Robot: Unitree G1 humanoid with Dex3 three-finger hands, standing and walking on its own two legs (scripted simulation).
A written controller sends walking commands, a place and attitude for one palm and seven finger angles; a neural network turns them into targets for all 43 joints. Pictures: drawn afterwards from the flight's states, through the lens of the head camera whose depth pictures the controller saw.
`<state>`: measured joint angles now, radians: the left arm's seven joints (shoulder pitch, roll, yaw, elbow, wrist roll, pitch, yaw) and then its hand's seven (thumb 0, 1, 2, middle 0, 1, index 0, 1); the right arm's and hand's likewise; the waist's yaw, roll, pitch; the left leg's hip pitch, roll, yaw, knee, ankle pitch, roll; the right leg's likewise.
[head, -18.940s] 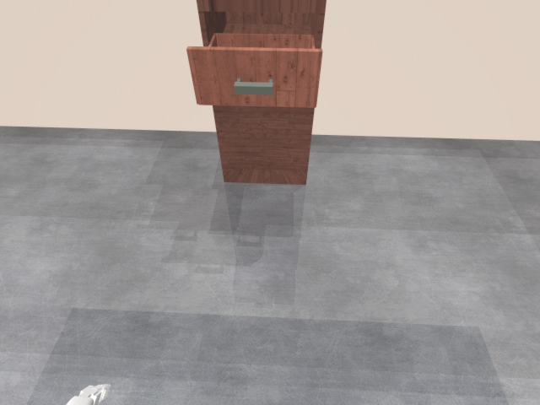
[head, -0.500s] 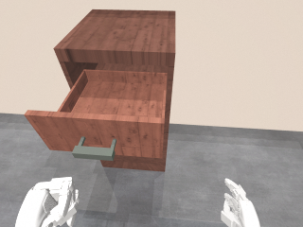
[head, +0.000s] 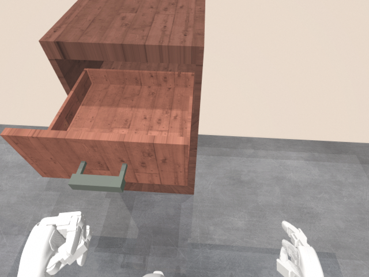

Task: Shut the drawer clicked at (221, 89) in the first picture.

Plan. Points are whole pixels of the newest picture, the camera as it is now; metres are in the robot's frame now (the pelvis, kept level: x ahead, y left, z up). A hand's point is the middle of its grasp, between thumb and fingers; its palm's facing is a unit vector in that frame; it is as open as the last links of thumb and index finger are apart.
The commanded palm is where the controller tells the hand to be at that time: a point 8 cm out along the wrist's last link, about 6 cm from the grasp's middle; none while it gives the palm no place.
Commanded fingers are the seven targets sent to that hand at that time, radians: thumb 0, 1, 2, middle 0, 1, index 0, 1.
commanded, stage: bring the fist close to the handle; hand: left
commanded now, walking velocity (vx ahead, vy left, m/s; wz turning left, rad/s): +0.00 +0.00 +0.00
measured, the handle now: (100, 174) +0.33 +0.22 +0.02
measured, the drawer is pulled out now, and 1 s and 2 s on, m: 0.28 0.28 0.20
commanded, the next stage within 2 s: push the drawer shut in 0.80 s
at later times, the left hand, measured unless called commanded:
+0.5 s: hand (99, 229) +0.21 +0.18 +0.02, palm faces -0.02 -1.00 -0.03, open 3.3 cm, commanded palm +0.18 +0.24 +0.03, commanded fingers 0.00 0.90 0.90 -1.40 -1.60 -1.40 -1.60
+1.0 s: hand (103, 230) +0.21 +0.18 +0.02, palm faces -0.02 -1.00 -0.05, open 3.3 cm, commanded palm +0.20 +0.23 +0.03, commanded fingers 0.00 0.90 0.90 -1.40 -1.60 -1.40 -1.60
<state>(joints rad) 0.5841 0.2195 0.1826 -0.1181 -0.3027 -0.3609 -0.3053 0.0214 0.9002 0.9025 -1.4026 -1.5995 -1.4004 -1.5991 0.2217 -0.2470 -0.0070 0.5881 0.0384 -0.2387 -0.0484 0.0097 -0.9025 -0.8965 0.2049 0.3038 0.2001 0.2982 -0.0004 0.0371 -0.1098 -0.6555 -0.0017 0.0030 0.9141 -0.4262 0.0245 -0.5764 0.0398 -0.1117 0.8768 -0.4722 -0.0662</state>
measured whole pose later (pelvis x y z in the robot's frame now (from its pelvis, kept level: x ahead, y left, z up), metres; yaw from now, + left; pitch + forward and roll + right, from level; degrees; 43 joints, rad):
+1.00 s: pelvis -0.01 +0.03 -0.04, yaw -1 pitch +15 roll -3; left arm 0.47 0.21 0.02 -0.17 -0.18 -0.38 -0.09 0.02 0.90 0.90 -1.41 -1.60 -1.40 -1.60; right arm 0.23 -0.24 0.03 0.45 0.01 -0.09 -0.02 0.01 -0.90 -0.90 0.21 0.30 0.20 0.30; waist -0.01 0.05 -0.16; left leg -0.91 -0.01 0.02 1.15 -0.51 0.07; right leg -0.82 0.02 -0.11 1.10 -0.55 -0.04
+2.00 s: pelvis -0.02 +0.01 -0.03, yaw -1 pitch +15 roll -2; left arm -0.15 0.26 0.16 0.42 -0.22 -0.37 -0.17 -0.01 0.79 0.90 -1.40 -1.60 -1.40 -1.60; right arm 0.23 -0.27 0.04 0.60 0.03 -0.11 -0.04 0.01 -0.90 -0.90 0.21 0.30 0.20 0.30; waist -0.04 0.04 -0.12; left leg -0.88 0.00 0.02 1.07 -0.45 0.04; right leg -0.81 0.04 -0.10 1.04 -0.50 -0.06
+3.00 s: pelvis -0.02 +0.03 -0.03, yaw -3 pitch +20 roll -3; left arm -0.72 0.36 0.30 1.01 -0.11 -0.46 -0.14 -0.04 0.76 0.88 -1.40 -1.60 -1.40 -1.60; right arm 0.33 -0.27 0.03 0.65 -0.01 0.02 0.00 0.00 -0.90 -0.90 0.21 0.30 0.20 0.30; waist -0.12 0.03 -0.12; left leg -1.00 0.01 0.04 1.10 -0.46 0.07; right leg -0.92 0.04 -0.08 1.05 -0.49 -0.03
